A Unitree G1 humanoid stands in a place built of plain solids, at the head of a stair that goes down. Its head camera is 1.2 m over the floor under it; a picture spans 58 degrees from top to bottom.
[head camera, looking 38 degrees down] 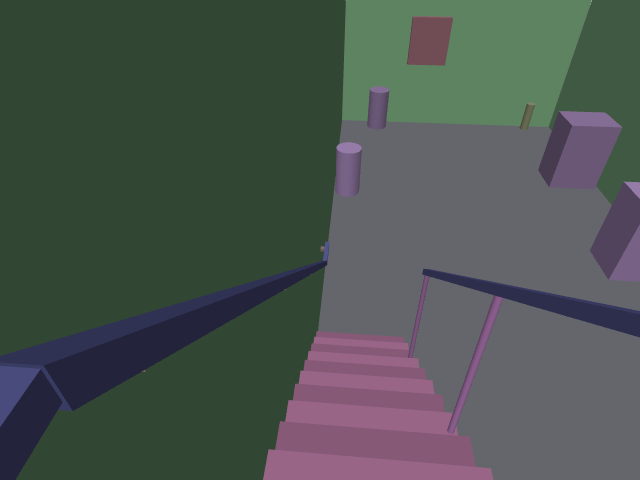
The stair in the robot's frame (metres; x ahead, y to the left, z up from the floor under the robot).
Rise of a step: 0.19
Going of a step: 0.23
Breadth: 0.89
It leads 5 degrees to the right of straight ahead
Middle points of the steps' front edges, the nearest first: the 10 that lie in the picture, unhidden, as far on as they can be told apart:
0.83 -0.23 -0.57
1.06 -0.25 -0.76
1.29 -0.27 -0.95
1.52 -0.29 -1.14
1.75 -0.31 -1.33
1.98 -0.33 -1.52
2.21 -0.35 -1.71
2.44 -0.37 -1.90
2.67 -0.39 -2.09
2.90 -0.41 -2.28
